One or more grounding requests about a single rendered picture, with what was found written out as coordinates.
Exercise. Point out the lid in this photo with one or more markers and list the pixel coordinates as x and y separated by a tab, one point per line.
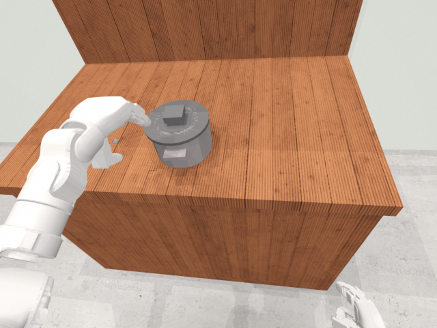
196	121

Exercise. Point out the robot left hand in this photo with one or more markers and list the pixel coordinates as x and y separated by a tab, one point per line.
109	113

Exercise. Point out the robot left forearm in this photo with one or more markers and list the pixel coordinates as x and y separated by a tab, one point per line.
34	226

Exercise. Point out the table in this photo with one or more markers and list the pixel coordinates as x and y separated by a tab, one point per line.
296	179

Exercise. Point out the robot right hand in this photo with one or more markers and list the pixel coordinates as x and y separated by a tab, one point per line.
365	315

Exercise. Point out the pot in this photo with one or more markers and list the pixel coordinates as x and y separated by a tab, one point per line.
188	154

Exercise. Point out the knob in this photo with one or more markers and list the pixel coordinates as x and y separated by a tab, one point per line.
174	114

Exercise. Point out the left robot upper arm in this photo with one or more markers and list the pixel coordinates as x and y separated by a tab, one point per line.
24	297

